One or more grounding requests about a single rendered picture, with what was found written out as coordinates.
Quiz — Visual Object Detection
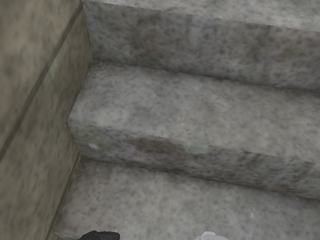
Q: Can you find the robot right shin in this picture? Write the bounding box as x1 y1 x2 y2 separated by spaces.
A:
201 231 216 237

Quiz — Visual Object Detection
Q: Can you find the robot left hand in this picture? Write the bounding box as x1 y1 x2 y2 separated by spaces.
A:
77 230 120 240

